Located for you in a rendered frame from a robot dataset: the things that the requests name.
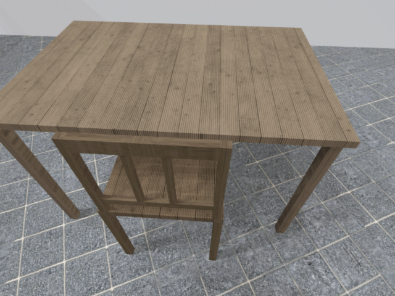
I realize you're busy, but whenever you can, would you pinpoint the table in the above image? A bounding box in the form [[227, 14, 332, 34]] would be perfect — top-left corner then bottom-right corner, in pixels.
[[0, 20, 360, 233]]

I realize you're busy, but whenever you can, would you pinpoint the chair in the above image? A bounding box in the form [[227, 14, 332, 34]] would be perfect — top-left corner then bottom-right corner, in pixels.
[[51, 131, 233, 261]]

